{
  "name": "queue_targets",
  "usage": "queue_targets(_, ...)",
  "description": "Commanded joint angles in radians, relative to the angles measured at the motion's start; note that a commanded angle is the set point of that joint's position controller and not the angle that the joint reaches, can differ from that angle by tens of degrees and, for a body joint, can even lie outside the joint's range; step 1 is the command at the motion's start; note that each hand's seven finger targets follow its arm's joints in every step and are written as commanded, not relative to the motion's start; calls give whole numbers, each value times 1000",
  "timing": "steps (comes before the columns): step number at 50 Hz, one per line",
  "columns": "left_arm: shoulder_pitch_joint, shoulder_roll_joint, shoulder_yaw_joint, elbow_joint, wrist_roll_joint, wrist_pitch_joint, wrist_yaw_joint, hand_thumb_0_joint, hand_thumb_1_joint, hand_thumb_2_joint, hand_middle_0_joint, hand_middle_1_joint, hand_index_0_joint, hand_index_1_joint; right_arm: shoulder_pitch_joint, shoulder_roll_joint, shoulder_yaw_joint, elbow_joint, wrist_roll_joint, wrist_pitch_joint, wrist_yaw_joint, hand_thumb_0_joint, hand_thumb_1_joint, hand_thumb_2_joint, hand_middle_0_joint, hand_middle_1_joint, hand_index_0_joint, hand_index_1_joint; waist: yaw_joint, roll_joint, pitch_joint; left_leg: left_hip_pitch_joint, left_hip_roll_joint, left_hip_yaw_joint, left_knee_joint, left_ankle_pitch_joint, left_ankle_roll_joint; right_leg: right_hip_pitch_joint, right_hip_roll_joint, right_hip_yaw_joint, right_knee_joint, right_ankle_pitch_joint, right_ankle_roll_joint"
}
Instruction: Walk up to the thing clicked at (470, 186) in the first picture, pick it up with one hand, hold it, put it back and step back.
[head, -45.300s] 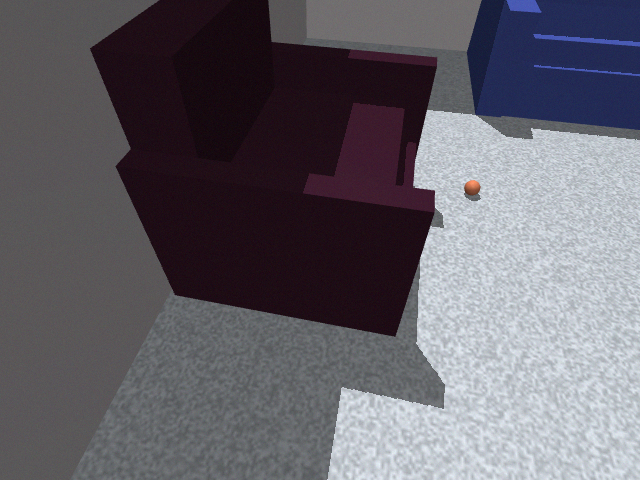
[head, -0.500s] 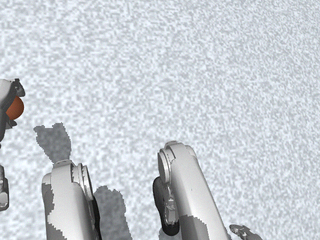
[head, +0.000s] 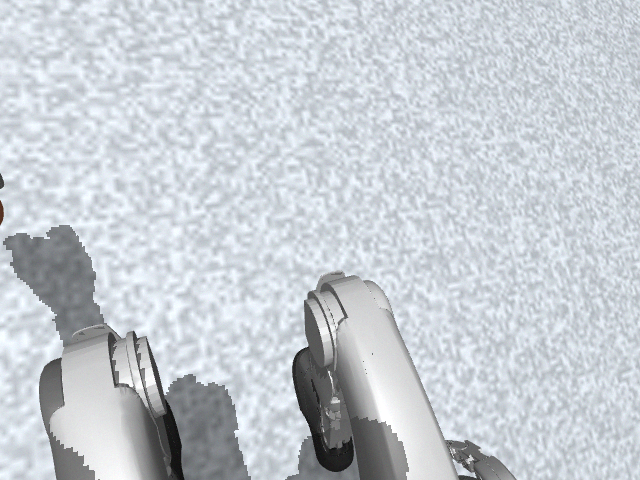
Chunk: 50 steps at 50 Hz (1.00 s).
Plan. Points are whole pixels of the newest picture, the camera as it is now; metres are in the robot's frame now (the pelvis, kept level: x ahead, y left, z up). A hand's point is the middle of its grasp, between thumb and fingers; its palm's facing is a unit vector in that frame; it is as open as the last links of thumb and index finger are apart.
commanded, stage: lower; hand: left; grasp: from above
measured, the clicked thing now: out of the picture +0.48 +0.32 -0.21
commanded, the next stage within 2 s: rest in 0.16 s
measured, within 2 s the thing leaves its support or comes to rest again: rests again in 1.92 s
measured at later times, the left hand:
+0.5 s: hand out of the picture +0.47 +0.31 -0.23, palm faces -0.46 -0.10 -0.88, open 9.1 cm
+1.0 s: hand out of the picture +0.47 +0.31 -0.26, palm faces -0.45 -0.10 -0.88, open 9.0 cm
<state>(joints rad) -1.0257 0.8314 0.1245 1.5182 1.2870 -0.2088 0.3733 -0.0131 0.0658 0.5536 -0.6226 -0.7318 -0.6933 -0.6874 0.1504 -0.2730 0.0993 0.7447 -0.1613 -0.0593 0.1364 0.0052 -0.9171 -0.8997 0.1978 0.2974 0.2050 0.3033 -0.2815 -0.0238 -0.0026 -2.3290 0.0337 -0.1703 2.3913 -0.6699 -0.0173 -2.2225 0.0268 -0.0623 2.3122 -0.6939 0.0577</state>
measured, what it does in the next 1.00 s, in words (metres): stands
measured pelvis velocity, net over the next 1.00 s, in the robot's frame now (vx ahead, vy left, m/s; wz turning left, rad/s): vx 0.00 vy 0.01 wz -0.08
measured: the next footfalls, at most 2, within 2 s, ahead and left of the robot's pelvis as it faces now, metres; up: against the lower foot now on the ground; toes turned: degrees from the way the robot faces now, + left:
none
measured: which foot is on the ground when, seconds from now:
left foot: down 0.00-1.00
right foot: down 0.00-1.00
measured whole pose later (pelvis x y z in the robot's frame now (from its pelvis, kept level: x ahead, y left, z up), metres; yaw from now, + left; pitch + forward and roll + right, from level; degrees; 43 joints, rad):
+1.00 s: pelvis +0.00 +0.01 -0.03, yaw -5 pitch +29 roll -13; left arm -1.03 0.99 0.17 1.64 1.32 -0.23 0.52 -0.02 0.09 0.39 -0.74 -0.60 -0.81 -0.56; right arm 0.10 -0.32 0.22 0.70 -0.24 -0.14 0.19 0.00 -0.90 -0.90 0.20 0.30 0.21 0.30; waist -0.35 -0.11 0.13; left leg -2.38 0.03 -0.26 2.54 -0.70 -0.02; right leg -2.24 0.06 -0.12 2.40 -0.69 0.07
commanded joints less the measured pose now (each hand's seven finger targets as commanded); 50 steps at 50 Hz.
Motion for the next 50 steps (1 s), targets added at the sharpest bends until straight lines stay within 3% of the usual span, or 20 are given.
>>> queue_targets(1,-341,307,42,-173,-5,-13,61,0,560,760,-897,-805,-933,-766,225,-266,-74,2,-8,4,-8,0,-907,-899,200,300,200,300,-4,361,-701,551,-9,112,-205,192,36,326,28,-110,-207,271,-81)
queue_targets(5,-362,317,52,-185,-4,-26,78,0,634,750,-937,-827,-981,-781,219,-275,-74,-5,-16,-2,-5,0,-908,-899,200,300,200,300,-23,374,-685,549,-7,110,-184,186,36,309,28,-117,-198,271,-80)
queue_targets(7,-303,297,44,-132,3,-21,88,0,616,740,-940,-786,-976,-748,208,-274,-65,-7,-16,-2,-3,0,-909,-899,200,300,200,300,-11,387,-676,553,-8,108,-186,189,31,301,31,-119,-184,268,-83)
queue_targets(8,-344,321,52,-173,2,-25,91,0,639,740,-946,-804,-987,-761,213,-281,-71,-5,-18,-6,0,0,-908,-899,200,300,200,300,-24,397,-687,571,-5,102,-179,190,30,289,32,-126,-177,267,-84)
queue_targets(11,-322,329,61,-174,5,-18,103,0,663,764,-975,-800,-1009,-763,205,-287,-70,-8,-21,-9,3,0,-910,-900,200,300,200,300,-15,431,-694,592,-3,98,-180,198,26,283,31,-131,-166,270,-85)
queue_targets(16,-324,323,64,-157,0,-13,117,0,692,780,-992,-758,-1024,-724,199,-295,-60,-10,-31,-12,5,0,-895,-894,201,300,200,300,-39,422,-675,568,-1,89,-158,213,26,273,33,-142,-152,286,-81)
queue_targets(20,-323,370,82,-157,6,-22,130,0,702,741,-989,-750,-1027,-710,206,-303,-44,-11,-39,-17,11,0,-895,-894,201,300,200,300,-37,409,-659,525,-1,90,-135,213,29,299,36,-145,-151,291,-82)
queue_targets(21,-260,318,51,-63,7,-11,127,0,698,739,-998,-737,-1032,-700,195,-298,-37,-13,-37,-22,14,0,-898,-895,201,300,200,300,-35,392,-632,522,-3,91,-138,202,28,289,38,-145,-150,278,-84)
queue_targets(22,-339,364,74,-167,3,-28,133,0,718,766,-1005,-752,-1039,-716,201,-305,-41,-12,-44,-23,15,0,-894,-894,201,300,201,300,-51,403,-663,522,1,88,-130,207,31,306,41,-149,-151,290,-79)
queue_targets(24,-266,342,59,-69,5,-14,134,0,720,743,-1011,-742,-1047,-704,189,-302,-24,-17,-44,-26,19,0,-897,-895,201,300,200,300,-38,407,-644,518,0,87,-131,215,31,322,41,-147,-147,297,-77)
queue_targets(25,-310,370,74,-136,2,-21,138,0,734,734,-1009,-746,-1049,-703,204,-308,-29,-11,-48,-29,21,0,-896,-894,201,300,200,300,-50,412,-661,533,2,85,-120,233,31,323,42,-151,-142,320,-77)
queue_targets(30,-298,407,96,-94,9,-26,156,0,765,754,-1039,-749,-1076,-710,188,-331,-12,-27,-59,-36,26,0,-897,-896,201,300,200,300,-60,405,-637,518,4,77,-103,252,29,330,47,-163,-136,332,-81)
queue_targets(31,-293,390,77,-78,14,-24,155,0,771,751,-1048,-740,-1083,-702,188,-318,-4,-19,-60,-38,27,0,-897,-896,201,300,200,300,-59,411,-618,508,5,78,-104,235,30,329,48,-160,-137,320,-77)
queue_targets(39,-295,441,95,-66,12,-32,183,0,807,732,-1071,-724,-1108,-684,164,-343,13,-37,-74,-61,35,0,-897,-897,201,300,200,300,-69,418,-605,504,13,62,-97,202,28,328,60,-177,-137,291,-79)
queue_targets(41,-296,411,61,-46,16,-30,181,0,800,726,-1065,-721,-1103,-681,156,-334,18,-37,-75,-67,38,0,-898,-897,201,300,200,300,-75,447,-588,516,14,57,-108,200,22,308,61,-182,-123,285,-81)
queue_targets(44,-299,447,83,-35,19,-29,198,0,815,746,-1082,-720,-1116,-684,153,-356,23,-39,-79,-70,37,0,-898,-897,201,300,200,300,-81,442,-564,502,13,50,-100,199,21,296,61,-192,-118,283,-84)
queue_targets(45,-295,408,54,-23,21,-27,197,0,830,736,-1091,-710,-1126,-673,150,-349,28,-40,-81,-73,40,0,-896,-897,201,300,200,300,-85,439,-544,506,12,52,-101,188,21,283,61,-192,-122,272,-83)
queue_targets(47,-318,444,65,-35,27,-27,204,0,826,752,-1100,-707,-1129,-675,150,-357,28,-41,-82,-80,41,0,-898,-898,201,300,200,300,-97,447,-553,515,17,48,-92,193,22,292,64,-191,-116,285,-80)
queue_targets(49,-311,407,40,-20,23,-20,203,0,806,745,-1080,-707,-1110,-674,154,-352,35,-38,-84,-91,48,0,-898,-898,201,300,200,300,-102,444,-551,528,17,48,-86,217,21,298,65,-193,-112,309,-76)
queue_targets(50,-319,449,68,-23,15,-23,212,0,816,743,-1093,-696,-1122,-666,150,-358,35,-33,-86,-93,50,0,-898,-898,201,300,200,300,-102,449,-548,514,19,44,-88,201,22,298,65,-195,-116,294,-77)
